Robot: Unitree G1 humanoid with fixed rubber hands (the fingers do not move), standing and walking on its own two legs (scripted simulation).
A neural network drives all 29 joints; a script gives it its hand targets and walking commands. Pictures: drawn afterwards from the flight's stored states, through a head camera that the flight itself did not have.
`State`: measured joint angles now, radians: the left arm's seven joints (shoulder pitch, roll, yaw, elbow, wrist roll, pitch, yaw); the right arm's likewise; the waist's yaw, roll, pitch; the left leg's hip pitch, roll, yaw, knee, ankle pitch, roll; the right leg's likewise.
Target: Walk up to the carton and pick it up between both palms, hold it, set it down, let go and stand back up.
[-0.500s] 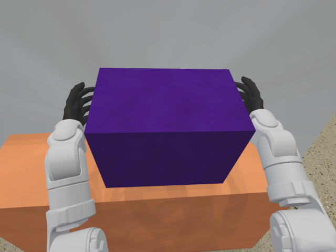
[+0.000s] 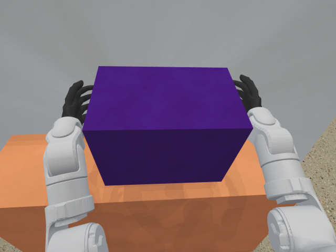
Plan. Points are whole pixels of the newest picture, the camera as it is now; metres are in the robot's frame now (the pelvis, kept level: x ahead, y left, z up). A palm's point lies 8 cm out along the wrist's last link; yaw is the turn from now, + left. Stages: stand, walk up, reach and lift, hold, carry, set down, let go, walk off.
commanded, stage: hold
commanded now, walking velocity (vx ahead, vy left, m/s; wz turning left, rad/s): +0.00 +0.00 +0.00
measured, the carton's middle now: (164, 128) +0.36 +0.01 +0.13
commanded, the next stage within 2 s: set down in 0.32 s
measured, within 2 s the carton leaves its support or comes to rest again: neither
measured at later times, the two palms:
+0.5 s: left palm (78, 116) +0.35 +0.19 +0.20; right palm (255, 109) +0.35 -0.20 +0.19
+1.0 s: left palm (84, 124) +0.37 +0.20 +0.16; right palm (244, 115) +0.38 -0.19 +0.15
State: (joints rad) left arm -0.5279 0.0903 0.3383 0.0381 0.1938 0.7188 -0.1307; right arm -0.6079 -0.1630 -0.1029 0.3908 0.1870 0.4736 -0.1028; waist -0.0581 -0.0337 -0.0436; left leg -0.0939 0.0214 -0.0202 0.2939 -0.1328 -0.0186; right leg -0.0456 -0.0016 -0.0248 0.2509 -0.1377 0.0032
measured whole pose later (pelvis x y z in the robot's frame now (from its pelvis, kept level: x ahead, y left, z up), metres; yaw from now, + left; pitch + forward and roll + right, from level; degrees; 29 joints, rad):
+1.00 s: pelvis +0.03 -0.01 +0.00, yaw +2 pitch -3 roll +0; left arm -0.43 0.09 0.24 0.13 0.13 0.38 -0.06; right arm -0.47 -0.14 -0.13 0.46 0.10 0.06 -0.06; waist -0.04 -0.04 0.01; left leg -0.08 0.02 -0.04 0.29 -0.16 -0.03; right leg -0.01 0.00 -0.06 0.24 -0.18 -0.01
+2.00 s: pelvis +0.03 -0.01 +0.00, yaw +0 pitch +5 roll +0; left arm -0.62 0.05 0.30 0.66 0.17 0.10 0.00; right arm -0.70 -0.19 -0.29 0.97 -0.06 -0.16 0.04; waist 0.06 -0.01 -0.04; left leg -0.21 0.04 0.01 0.25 -0.13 -0.04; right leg -0.18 0.01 -0.04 0.25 -0.15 -0.02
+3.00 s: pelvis +0.02 -0.01 -0.01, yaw -3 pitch +18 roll +0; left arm -0.74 0.06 0.34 1.01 0.13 -0.14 0.06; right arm -0.87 -0.26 -0.35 1.26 -0.11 -0.30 0.08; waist 0.10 -0.01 -0.14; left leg -0.50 0.06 0.06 0.32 -0.13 -0.03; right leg -0.48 0.01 -0.03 0.30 -0.13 -0.01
